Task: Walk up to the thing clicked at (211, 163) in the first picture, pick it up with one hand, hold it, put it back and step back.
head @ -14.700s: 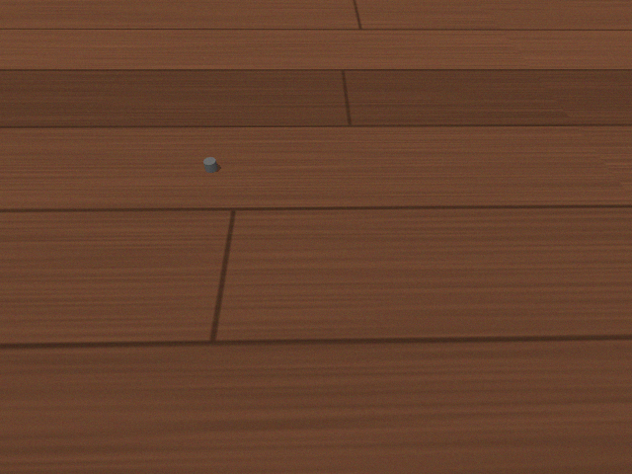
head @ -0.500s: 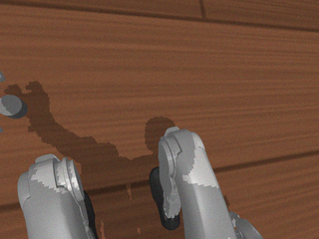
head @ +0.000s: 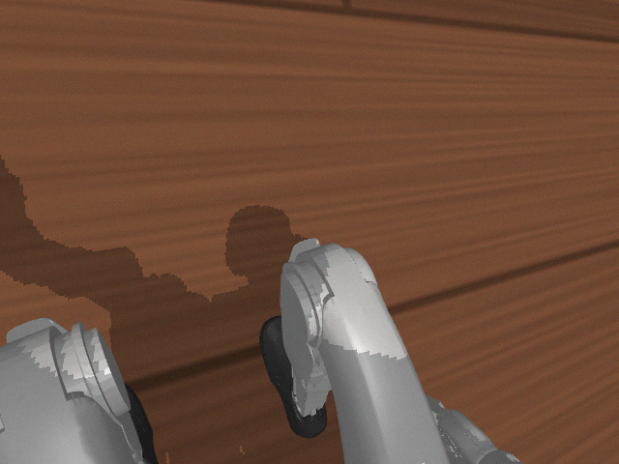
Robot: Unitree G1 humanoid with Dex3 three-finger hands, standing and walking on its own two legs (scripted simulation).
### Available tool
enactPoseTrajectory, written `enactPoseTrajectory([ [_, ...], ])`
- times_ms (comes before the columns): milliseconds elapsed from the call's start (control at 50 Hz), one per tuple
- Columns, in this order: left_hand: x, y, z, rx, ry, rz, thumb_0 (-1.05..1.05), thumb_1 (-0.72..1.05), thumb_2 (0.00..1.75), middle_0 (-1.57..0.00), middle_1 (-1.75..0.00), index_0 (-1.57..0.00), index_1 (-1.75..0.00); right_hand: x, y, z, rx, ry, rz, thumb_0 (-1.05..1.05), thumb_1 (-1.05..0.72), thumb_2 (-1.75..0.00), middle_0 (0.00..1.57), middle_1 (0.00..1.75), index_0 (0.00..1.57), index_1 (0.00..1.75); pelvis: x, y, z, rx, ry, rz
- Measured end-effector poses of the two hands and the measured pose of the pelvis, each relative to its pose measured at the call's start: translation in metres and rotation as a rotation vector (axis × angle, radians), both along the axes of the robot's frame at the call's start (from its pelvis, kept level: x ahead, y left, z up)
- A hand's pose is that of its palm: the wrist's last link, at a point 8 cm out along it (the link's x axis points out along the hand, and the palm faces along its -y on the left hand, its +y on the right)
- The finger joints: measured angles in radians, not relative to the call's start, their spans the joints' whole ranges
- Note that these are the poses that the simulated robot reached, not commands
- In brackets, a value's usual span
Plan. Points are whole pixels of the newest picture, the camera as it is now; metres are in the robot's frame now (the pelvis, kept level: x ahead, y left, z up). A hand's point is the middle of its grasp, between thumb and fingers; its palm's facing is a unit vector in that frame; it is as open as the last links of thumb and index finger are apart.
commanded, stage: rest palm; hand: left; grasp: from above
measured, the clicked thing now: out of the picture +0.46 +0.32 -0.28
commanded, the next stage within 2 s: close in 0.94 s
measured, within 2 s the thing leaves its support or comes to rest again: neither
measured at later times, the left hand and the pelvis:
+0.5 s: hand out of the picture +0.44 +0.32 -0.25, palm faces -0.45 -0.15 -0.88, open 14.2 cm; pelvis +0.01 +0.00 +0.00, yaw -2 degrees
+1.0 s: hand out of the picture +0.44 +0.31 -0.26, palm faces -0.46 -0.14 -0.88, open 14.1 cm; pelvis +0.00 +0.01 -0.01, yaw -3 degrees
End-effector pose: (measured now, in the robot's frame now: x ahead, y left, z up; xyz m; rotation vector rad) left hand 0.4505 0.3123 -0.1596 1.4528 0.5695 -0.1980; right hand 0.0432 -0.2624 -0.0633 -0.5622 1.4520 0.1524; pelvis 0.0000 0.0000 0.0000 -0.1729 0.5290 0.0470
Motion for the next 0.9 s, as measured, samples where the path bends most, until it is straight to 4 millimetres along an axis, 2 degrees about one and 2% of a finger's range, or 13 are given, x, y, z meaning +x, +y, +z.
enactPoseTrajectory([
  [180,0.001,0.004,-0.02,-0.01,0.008,0.019,0.0,-0.48,0.95,-0.1,-1.01,-0.11,-0.99,-0.012,0.007,-0.001,0.021,0.065,0.011,0.01,-0.91,-0.9,0.21,0.3,0.2,0.3,0.004,0.001,-0.004,-0.013,-0.007,-0.011],
  [560,-0.002,0.007,-0.03,-0.02,-0.014,0.008,0.0,-0.54,1.01,-0.09,-0.99,-0.07,-1.0,0.012,0.009,0.006,0.026,0.023,0.104,0.0,-0.91,-0.9,0.2,0.3,0.2,0.3,0.005,0.005,-0.006,-0.04,-0.031,-0.018],
  [900,-0.001,0.003,-0.041,-0.014,-0.003,0.006,0.0,-0.55,1.03,-0.09,-1.01,-0.07,-1.03,0.005,0.015,0.009,0.05,0.049,0.126,0.0,-0.91,-0.91,0.2,0.3,0.2,0.3,0.004,0.006,-0.005,-0.052,-0.043,-0.026],
])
